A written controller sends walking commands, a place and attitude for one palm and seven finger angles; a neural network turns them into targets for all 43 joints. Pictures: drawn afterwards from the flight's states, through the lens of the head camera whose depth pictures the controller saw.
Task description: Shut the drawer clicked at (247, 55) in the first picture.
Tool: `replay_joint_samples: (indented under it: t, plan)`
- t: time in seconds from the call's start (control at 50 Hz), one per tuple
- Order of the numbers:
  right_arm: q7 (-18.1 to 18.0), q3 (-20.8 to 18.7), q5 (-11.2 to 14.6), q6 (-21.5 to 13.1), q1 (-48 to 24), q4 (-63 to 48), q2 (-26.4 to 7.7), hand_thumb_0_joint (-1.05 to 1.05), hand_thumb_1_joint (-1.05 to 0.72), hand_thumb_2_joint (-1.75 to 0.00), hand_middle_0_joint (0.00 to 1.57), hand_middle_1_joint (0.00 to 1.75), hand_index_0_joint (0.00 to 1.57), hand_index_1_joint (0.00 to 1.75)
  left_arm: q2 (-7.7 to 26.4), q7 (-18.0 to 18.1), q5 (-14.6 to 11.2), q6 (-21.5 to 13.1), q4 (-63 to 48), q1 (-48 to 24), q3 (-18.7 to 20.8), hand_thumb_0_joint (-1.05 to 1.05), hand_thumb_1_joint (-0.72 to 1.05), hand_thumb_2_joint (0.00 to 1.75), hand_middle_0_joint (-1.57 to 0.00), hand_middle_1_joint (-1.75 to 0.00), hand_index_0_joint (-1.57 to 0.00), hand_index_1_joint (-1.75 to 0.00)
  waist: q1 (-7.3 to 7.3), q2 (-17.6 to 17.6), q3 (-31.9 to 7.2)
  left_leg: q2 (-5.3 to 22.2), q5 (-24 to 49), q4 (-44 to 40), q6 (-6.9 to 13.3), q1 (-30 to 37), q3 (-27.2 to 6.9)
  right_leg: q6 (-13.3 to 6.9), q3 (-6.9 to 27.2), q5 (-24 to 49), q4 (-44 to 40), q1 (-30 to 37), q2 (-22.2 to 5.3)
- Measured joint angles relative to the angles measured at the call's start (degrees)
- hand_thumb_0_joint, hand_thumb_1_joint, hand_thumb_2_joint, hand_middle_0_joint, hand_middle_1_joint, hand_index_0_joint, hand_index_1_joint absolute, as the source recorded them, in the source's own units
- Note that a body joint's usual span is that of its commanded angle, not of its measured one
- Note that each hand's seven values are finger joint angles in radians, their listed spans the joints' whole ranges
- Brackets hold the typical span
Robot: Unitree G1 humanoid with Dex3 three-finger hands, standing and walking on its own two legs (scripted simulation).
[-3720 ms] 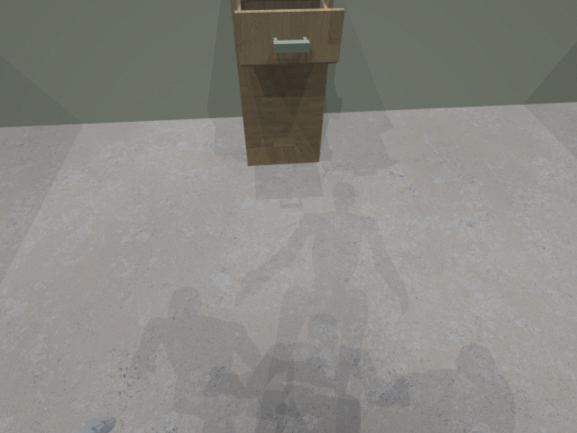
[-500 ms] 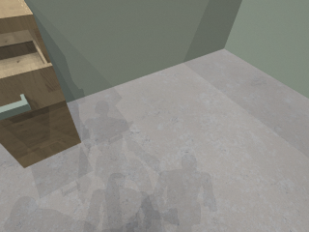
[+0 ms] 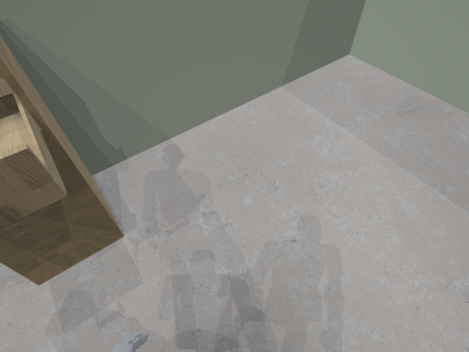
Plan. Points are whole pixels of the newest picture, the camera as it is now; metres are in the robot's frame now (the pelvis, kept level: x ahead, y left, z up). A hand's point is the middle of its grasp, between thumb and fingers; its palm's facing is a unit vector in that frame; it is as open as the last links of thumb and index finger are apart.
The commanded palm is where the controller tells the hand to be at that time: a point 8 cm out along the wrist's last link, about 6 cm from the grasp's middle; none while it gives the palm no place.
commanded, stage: turn to face it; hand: left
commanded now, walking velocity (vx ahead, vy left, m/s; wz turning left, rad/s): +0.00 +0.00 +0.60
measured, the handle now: out of the picture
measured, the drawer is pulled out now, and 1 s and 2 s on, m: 0.29 0.29 0.29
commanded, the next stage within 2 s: take the last steps up to it in 0.90 s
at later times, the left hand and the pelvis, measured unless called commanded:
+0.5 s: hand out of the picture +0.03 +0.26 -0.15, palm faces +0.32 -0.91 -0.27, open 7.4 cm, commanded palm none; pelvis +0.02 +0.02 +0.01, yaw +16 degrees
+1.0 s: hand out of the picture -0.08 +0.17 -0.16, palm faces +0.56 -0.80 -0.22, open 7.4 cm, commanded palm none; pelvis +0.00 -0.01 +0.01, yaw +31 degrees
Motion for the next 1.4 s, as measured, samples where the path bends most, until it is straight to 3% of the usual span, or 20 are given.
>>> replay_joint_samples:
  t: [0.08, 0.18, 0.2, 0.22, 0.26, 0.34, 0.42, 0.52, 0.62, 0.64, 0.7, 0.76, 0.8, 0.9, 1.0, 1.04, 1.1, 1.16, 1.22, 1.4]
  plan:
    - [0.69, -0.84, -0.34, 0.67, -3.57, -3.25, -1.24, 0.01, -0.91, -0.90, 0.20, 0.29, 0.20, 0.30, -0.19, 0.67, 0.20, 1.23, -1.04, 0.53, 0.60, 0.00, 0.92, 0.90, -0.20, -0.30, -0.20, -0.30, 0.33, -1.22, -1.27, 0.74, 2.89, -2.15, -0.48, -3.53, 1.10, 0.76, -2.38, 0.05, -1.45, 1.49, -1.64]
    - [1.31, -1.51, -0.63, -0.03, -7.69, -8.18, -3.55, 0.01, -0.91, -0.90, 0.20, 0.29, 0.19, 0.30, 2.03, 0.29, 0.34, 2.78, -2.17, 1.32, 1.15, 0.00, 0.92, 0.90, -0.21, -0.30, -0.21, -0.30, 1.35, -3.24, -1.55, 0.89, 8.93, -17.04, -0.36, -0.55, 2.82, 2.47, -4.75, -2.34, 2.74, 0.81, -4.40]
    - [1.43, -1.66, -0.71, -0.41, -8.09, -9.26, -4.35, 0.01, -0.91, -0.90, 0.20, 0.29, 0.19, 0.30, 2.48, 0.12, 0.12, 3.19, -2.55, 1.86, 1.29, 0.00, 0.91, 0.90, -0.21, -0.30, -0.21, -0.30, 1.49, -3.17, -1.78, 0.75, 12.21, -20.86, 0.68, 0.45, 2.63, 2.98, -5.12, -3.53, 5.04, -0.07, -4.97]
    - [1.41, -1.87, -0.89, -0.76, -8.78, -10.00, -4.75, 0.01, -0.91, -0.90, 0.20, 0.29, 0.19, 0.30, 3.14, -0.05, -0.11, 3.79, -2.75, 2.23, 1.63, 0.00, 0.91, 0.90, -0.21, -0.30, -0.21, -0.30, 1.55, -3.63, -1.76, 0.26, 13.28, -20.11, 2.36, -0.35, 2.51, 3.96, -3.89, -7.97, 8.68, -1.71, -5.20]
    - [1.20, -1.85, -1.18, -1.48, -9.85, -11.10, -5.16, 0.01, -0.91, -0.90, 0.20, 0.29, 0.19, 0.30, 4.57, -0.21, -0.03, 5.13, -2.58, 2.77, 2.32, 0.00, 0.91, 0.90, -0.20, -0.30, -0.20, -0.30, 1.50, -4.20, -1.62, -0.47, 12.30, -18.85, 4.49, -1.27, 2.08, 4.68, 1.90, -14.49, 19.38, -6.27, -3.16]
    - [0.34, -1.35, -1.09, -1.84, -9.93, -11.86, -5.58, 0.01, -0.90, -0.90, 0.20, 0.29, 0.20, 0.30, 6.48, -0.78, 0.07, 5.46, -2.06, 3.39, 3.37, 0.01, 0.91, 0.90, -0.20, -0.30, -0.20, -0.30, 1.98, -4.48, -1.70, -2.43, 15.19, -25.17, 4.77, 0.85, 0.44, 5.49, 8.12, -9.37, 31.60, -11.47, 0.03]
    - [0.25, -1.03, -0.86, -1.59, -9.69, -12.03, -6.00, 0.01, -0.90, -0.90, 0.20, 0.29, 0.20, 0.30, 7.18, -0.75, -0.27, 5.15, -2.60, 4.56, 3.31, 0.01, 0.91, 0.90, -0.20, -0.30, -0.20, -0.30, 2.62, -3.43, -1.65, -3.90, 18.65, -31.29, 5.14, 3.16, -1.65, 6.32, 9.98, -7.82, 28.44, -10.57, 1.30]
    - [0.61, -1.03, -0.89, -0.80, -9.81, -12.15, -6.12, 0.01, -0.90, -0.90, 0.20, 0.29, 0.20, 0.30, 7.16, -0.43, -0.66, 5.24, -3.31, 4.96, 2.96, 0.01, 0.91, 0.90, -0.20, -0.30, -0.20, -0.30, 2.30, -1.77, -1.13, -5.03, 20.19, -33.06, 4.43, 3.50, -4.92, 6.32, 11.19, -10.36, 18.50, -6.41, 2.81]
    - [1.00, -1.41, -0.70, 0.53, -10.03, -11.90, -6.63, 0.01, -0.90, -0.90, 0.21, 0.29, 0.20, 0.30, 5.95, -0.29, -1.04, 4.00, -4.86, 5.18, 1.87, 0.01, 0.91, 0.90, -0.20, -0.30, -0.20, -0.30, 2.13, 0.12, -1.05, -6.32, 19.56, -29.82, 2.75, 1.23, -8.46, 5.21, 10.97, -6.08, 2.51, 0.90, 4.45]
    - [1.12, -1.59, -0.43, 0.77, -9.95, -12.00, -6.81, 0.01, -0.90, -0.90, 0.21, 0.29, 0.20, 0.30, 5.70, -0.23, -0.80, 3.37, -5.33, 5.54, 1.62, 0.01, 0.91, 0.90, -0.20, -0.30, -0.20, -0.30, 2.35, 0.39, -1.26, -6.54, 18.28, -27.61, 2.48, -0.03, -8.81, 3.52, 10.54, -2.71, -0.99, 2.11, 4.37]
    - [1.31, -2.39, -0.56, 1.87, -10.27, -11.37, -7.75, 0.01, -0.90, -0.90, 0.20, 0.29, 0.20, 0.30, 3.87, -0.13, -0.33, 2.86, -5.69, 6.13, 0.56, 0.01, 0.91, 0.90, -0.20, -0.30, -0.20, -0.30, 2.52, 2.09, -1.08, -7.00, 7.08, -11.66, 1.46, -5.41, -9.13, 0.60, 7.68, -3.70, 0.32, 2.52, 3.79]
    - [1.79, -2.52, -0.80, 2.29, -10.80, -10.75, -8.08, 0.01, -0.90, -0.90, 0.20, 0.29, 0.20, 0.30, 2.68, -0.01, -0.22, 2.77, -5.41, 7.17, -0.02, 0.01, 0.91, 0.90, -0.20, -0.30, -0.20, -0.30, 2.66, 1.80, -0.91, -5.83, 8.26, 1.47, 0.30, -8.47, -7.05, 0.35, 5.92, -3.51, -2.03, 4.46, 2.65]
    - [1.91, -2.37, -0.74, 2.19, -11.14, -10.47, -7.93, 0.01, -0.90, -0.90, 0.20, 0.29, 0.20, 0.30, 2.28, 0.00, -0.11, 2.57, -4.98, 7.60, -0.32, 0.01, 0.91, 0.90, -0.20, -0.30, -0.20, -0.30, 2.72, 0.96, -0.62, -4.71, 8.86, 3.48, -0.54, -8.19, -5.97, 0.33, 4.96, -2.82, -3.38, 5.37, 1.77]
    - [1.75, -1.72, -0.43, 2.41, -12.75, -9.53, -7.31, 0.01, -0.90, -0.90, 0.20, 0.29, 0.20, 0.30, 1.91, -0.30, 0.31, 2.04, -3.92, 8.83, -0.82, 0.01, 0.90, 0.90, -0.20, -0.30, -0.20, -0.30, 3.83, -1.16, 0.00, -3.02, 6.28, -5.04, -1.36, -3.21, -4.42, 0.74, 3.11, -2.07, -4.53, 5.77, -0.14]
    - [1.34, -0.69, 0.06, 1.48, -14.87, -9.46, -6.45, 0.01, -0.91, -0.90, 0.20, 0.29, 0.19, 0.30, 2.98, -0.44, 0.51, 2.32, -1.98, 10.05, -0.29, 0.01, 0.90, 0.90, -0.21, -0.30, -0.21, -0.30, 5.34, -2.83, 0.42, -3.25, 6.47, -19.96, -0.55, 4.07, -2.56, 2.06, 1.62, -2.41, -2.80, 4.48, -1.49]
    - [1.24, -0.18, 0.01, 0.46, -15.19, -9.73, -6.19, 0.01, -0.90, -0.90, 0.20, 0.29, 0.19, 0.30, 3.76, -0.35, 0.07, 2.72, -0.97, 10.84, 0.16, 0.01, 0.90, 0.90, -0.21, -0.30, -0.21, -0.30, 5.45, -3.02, 0.01, -3.14, 12.94, -29.13, 0.46, 8.21, -1.70, 3.04, 0.91, -3.47, -0.30, 3.37, -1.75]
    - [1.03, 0.68, -0.61, -0.78, -15.19, -9.57, -4.45, 0.01, -0.90, -0.90, 0.20, 0.29, 0.20, 0.30, 5.66, -0.24, -0.08, 4.39, 1.11, 11.05, 0.84, 0.01, 0.90, 0.90, -0.21, -0.30, -0.20, -0.30, 6.03, -5.23, -0.01, -4.24, 12.56, -28.51, 3.75, 8.69, -1.03, 3.75, 4.94, -12.80, 9.92, -0.10, -1.30]
    - [0.34, 1.32, -0.82, -1.86, -13.04, -9.38, -3.19, 0.01, -0.90, -0.90, 0.20, 0.29, 0.20, 0.30, 6.53, -0.92, 0.21, 4.98, 2.93, 10.89, 1.13, 0.01, 0.91, 0.90, -0.20, -0.30, -0.20, -0.30, 5.49, -4.83, -1.10, -4.18, 13.05, -31.57, 4.76, 10.79, -1.62, 3.39, 7.77, -12.78, 21.77, -4.24, 0.79]
    - [-0.13, 1.69, -0.59, -2.90, -10.10, -8.20, -2.23, 0.01, -0.90, -0.90, 0.20, 0.29, 0.20, 0.30, 6.78, -1.61, 0.31, 4.03, 3.44, 10.48, 1.00, 0.01, 0.91, 0.90, -0.20, -0.30, -0.20, -0.30, 5.09, -4.50, -1.92, -4.82, 15.38, -36.38, 5.13, 13.43, -2.21, 3.43, 8.83, -8.30, 25.28, -6.46, 1.13]
    - [-0.73, 0.97, -0.71, -4.14, -0.68, -2.85, -2.46, 0.00, -0.92, -0.90, 0.21, 0.29, 0.20, 0.30, 4.66, -2.15, 0.22, 3.22, 3.64, 7.53, 0.29, 0.01, 0.91, 0.90, -0.20, -0.30, -0.20, -0.30, 2.61, -3.42, -3.00, -6.79, 16.70, -43.15, 5.42, 18.92, -2.79, 3.44, 9.39, -4.58, 15.42, -6.85, 0.82]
